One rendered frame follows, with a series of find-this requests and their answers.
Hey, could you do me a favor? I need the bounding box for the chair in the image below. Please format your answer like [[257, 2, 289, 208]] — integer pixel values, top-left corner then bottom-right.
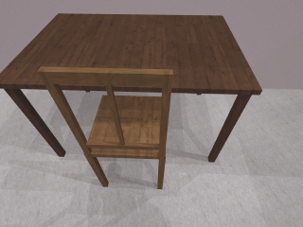
[[37, 66, 173, 189]]

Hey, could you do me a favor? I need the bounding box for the table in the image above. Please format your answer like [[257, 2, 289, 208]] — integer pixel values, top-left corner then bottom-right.
[[0, 13, 262, 163]]

